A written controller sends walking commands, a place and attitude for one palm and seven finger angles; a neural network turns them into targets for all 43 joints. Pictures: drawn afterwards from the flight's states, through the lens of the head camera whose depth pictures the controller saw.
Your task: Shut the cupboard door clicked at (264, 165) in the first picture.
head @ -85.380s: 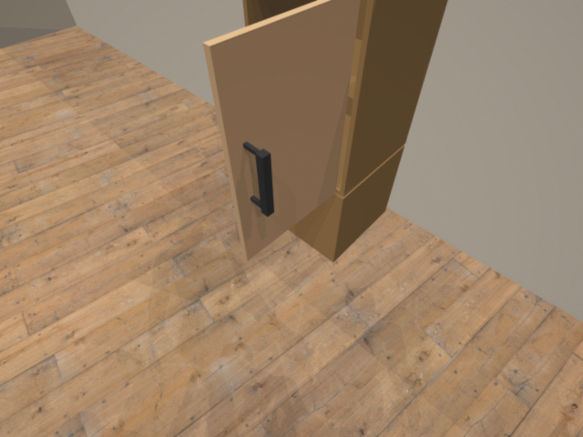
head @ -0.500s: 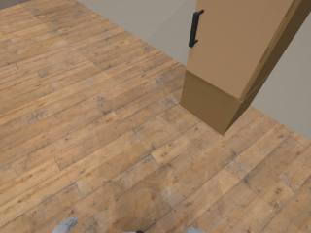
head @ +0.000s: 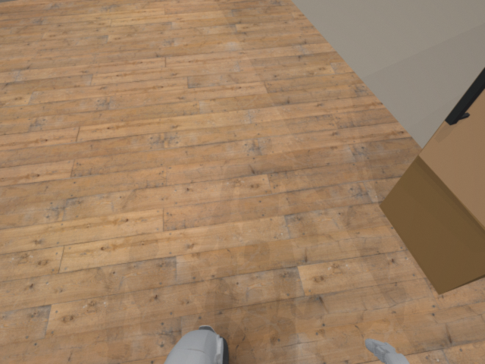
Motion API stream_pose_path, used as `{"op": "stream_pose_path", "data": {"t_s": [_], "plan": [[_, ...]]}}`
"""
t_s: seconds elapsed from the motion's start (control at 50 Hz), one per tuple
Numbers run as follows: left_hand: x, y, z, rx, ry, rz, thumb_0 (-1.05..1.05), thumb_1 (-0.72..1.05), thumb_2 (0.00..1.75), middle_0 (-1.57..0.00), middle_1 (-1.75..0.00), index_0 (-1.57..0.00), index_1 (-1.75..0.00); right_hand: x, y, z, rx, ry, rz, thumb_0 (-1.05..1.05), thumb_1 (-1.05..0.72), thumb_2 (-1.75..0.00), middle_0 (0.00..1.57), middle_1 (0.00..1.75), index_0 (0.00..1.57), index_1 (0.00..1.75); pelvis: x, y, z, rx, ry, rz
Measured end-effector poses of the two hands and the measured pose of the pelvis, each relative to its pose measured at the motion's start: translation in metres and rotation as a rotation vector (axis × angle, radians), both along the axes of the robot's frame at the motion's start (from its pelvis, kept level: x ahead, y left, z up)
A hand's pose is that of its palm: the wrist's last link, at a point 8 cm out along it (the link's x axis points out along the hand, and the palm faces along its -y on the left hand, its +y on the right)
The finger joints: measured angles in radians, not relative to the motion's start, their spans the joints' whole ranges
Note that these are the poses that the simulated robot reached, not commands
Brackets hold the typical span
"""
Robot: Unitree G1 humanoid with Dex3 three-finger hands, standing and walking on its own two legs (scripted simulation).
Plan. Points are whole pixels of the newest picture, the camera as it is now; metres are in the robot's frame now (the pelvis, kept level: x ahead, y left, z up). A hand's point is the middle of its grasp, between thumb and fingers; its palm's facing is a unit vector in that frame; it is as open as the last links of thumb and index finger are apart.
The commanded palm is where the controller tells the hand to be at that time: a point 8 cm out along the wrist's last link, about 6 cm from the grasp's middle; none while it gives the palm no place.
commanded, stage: walk to a spot facing it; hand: left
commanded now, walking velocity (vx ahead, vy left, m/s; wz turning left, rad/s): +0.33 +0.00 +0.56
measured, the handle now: (476, 95) +0.77 -0.52 -0.03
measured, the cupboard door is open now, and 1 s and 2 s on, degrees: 3 3 3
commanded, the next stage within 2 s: turn to face it in 0.70 s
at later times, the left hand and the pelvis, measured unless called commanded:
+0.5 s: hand (167, 244) +0.34 +0.20 -0.13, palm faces +0.11 -0.97 -0.22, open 7.4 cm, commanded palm none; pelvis +0.21 +0.00 +0.01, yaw +9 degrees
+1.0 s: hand (157, 290) +0.25 +0.21 -0.18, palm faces +0.45 -0.86 -0.22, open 7.3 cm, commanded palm none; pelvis +0.33 +0.03 +0.00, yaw +22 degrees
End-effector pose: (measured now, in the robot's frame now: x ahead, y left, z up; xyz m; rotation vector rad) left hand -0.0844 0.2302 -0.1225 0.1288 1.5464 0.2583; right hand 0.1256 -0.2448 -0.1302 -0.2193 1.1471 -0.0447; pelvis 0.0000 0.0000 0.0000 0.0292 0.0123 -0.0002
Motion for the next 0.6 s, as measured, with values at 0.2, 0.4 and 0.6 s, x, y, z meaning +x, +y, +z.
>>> {"op": "stream_pose_path", "data": {"t_s": [0.2, 0.4, 0.6], "plan": [[0.124, 0.046, -0.013, 0.011, -0.15, 0.029, 0.02, 0.91, 0.9, -0.2, -0.3, -0.2, -0.3, 0.079, 0.036, 0.012, -0.043, -0.075, 0.057, 0.0, -0.91, -0.9, 0.2, 0.3, 0.2, 0.3, 0.074, 0.027, 0.001, -0.019, -0.026, 0.072], [0.327, 0.04, 0.017, 0.018, -0.477, -0.051, 0.01, 0.91, 0.9, -0.2, -0.3, -0.19, -0.3, 0.064, 0.03, 0.009, -0.016, 0.156, -0.03, 0.0, -0.9, -0.9, 0.2, 0.3, 0.2, 0.3, 0.158, 0.015, 0.014, -0.01, -0.01, 0.132], [0.435, 0.006, 0.018, 0.062, -0.558, -0.057, 0.01, 0.91, 0.9, -0.2, -0.3, -0.2, -0.3, 0.117, -0.01, -0.016, -0.022, 0.339, -0.031, 0.01, -0.9, -0.9, 0.2, 0.3, 0.2, 0.3, 0.248, -0.015, -0.001, -0.003, -0.013, 0.234]]}}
